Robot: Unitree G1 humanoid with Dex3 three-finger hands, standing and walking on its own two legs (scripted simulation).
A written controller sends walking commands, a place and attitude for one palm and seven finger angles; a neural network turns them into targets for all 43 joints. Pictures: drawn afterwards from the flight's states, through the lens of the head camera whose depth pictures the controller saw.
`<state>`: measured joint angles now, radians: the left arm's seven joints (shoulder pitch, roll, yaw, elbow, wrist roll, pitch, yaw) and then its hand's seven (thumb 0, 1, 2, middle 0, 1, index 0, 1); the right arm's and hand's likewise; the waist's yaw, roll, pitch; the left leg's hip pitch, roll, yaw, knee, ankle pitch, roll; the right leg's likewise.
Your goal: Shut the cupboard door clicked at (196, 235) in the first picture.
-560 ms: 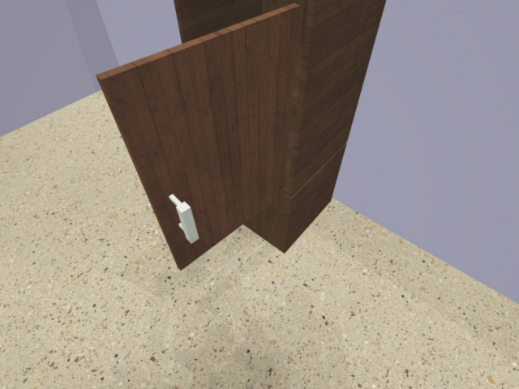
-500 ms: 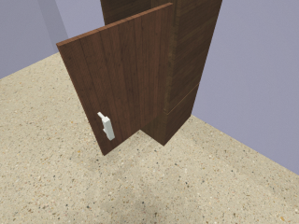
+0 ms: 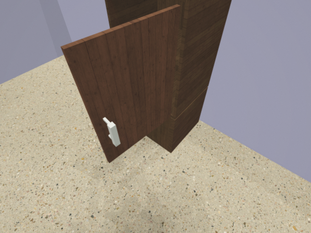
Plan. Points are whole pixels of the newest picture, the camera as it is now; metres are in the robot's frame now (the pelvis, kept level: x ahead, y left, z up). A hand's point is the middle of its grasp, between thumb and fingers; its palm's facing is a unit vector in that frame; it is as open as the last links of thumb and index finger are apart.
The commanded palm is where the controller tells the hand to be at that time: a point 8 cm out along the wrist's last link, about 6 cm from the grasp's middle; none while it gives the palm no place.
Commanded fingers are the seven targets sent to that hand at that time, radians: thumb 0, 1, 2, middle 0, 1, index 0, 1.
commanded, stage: look at it before walking up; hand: left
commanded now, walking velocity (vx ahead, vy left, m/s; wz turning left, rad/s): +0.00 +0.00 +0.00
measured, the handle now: (111, 131) +0.48 +0.20 -0.11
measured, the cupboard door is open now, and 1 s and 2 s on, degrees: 83 83 83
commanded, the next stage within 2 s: walk to a spot facing it in 0.28 s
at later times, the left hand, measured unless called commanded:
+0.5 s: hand out of the picture +0.01 +0.18 -0.17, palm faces +0.01 -0.97 -0.23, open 7.3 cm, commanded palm none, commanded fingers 0.00 0.90 0.90 -0.20 -0.30 -0.20 -0.30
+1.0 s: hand out of the picture +0.09 +0.16 -0.17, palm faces -0.20 -0.93 -0.32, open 7.3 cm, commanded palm none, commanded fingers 0.00 0.90 0.90 -0.20 -0.30 -0.20 -0.30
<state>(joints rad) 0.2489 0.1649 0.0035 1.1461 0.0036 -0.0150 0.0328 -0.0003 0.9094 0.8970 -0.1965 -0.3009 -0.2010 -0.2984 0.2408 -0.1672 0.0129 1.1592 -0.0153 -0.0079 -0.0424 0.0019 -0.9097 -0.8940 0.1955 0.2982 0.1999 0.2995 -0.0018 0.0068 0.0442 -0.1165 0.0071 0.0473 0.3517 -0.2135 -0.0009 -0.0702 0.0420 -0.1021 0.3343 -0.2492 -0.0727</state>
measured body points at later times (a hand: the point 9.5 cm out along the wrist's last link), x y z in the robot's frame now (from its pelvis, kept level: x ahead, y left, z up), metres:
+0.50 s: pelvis +0.00 +0.00 +0.00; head +0.01 -0.01 +0.45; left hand +0.01 +0.24 -0.16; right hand +0.00 -0.24 -0.16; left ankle -0.01 +0.12 -0.75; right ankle -0.04 -0.06 -0.75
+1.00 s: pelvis -0.04 -0.03 -0.02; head +0.01 -0.07 +0.43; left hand +0.10 +0.21 -0.15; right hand -0.04 -0.30 -0.18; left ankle -0.03 +0.11 -0.69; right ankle -0.05 -0.12 -0.75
